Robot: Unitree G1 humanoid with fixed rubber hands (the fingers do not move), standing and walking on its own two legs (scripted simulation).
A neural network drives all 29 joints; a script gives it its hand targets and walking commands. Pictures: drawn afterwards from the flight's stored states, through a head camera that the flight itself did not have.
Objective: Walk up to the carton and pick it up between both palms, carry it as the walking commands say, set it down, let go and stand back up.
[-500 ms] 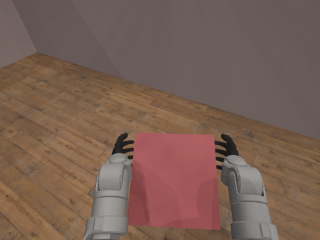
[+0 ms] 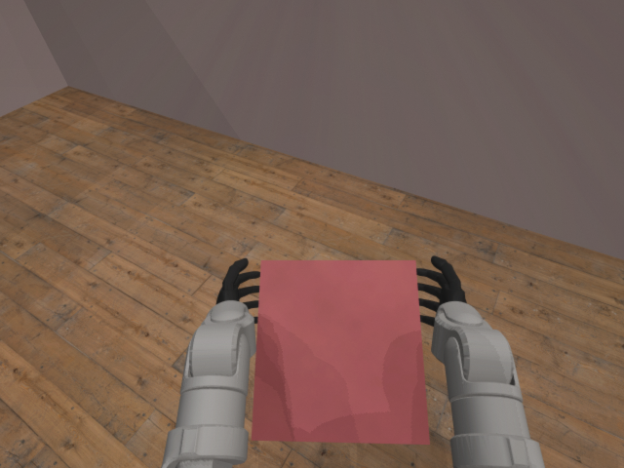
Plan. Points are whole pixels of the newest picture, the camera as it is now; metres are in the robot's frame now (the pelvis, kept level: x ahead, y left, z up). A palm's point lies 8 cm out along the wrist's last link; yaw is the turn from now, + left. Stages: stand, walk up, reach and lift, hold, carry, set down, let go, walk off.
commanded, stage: carry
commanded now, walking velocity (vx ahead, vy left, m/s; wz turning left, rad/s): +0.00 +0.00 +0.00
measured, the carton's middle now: (336, 347) +0.31 +0.00 -0.06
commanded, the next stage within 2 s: hold in 0.08 s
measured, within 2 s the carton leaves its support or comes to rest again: neither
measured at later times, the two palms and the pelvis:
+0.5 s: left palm (256, 342) +0.26 +0.10 +0.05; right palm (501, 358) +0.24 -0.18 +0.05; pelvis -0.03 -0.02 +0.01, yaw +5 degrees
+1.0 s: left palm (244, 327) +0.28 +0.12 +0.05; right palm (476, 342) +0.27 -0.17 +0.04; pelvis -0.02 -0.01 +0.00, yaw +3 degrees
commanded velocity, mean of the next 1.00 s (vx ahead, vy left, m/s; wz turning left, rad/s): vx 0.00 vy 0.00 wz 0.00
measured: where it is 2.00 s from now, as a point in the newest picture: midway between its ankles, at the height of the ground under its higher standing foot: outside the picture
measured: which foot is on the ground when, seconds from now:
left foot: down 0.00-1.00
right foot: down 0.00-1.00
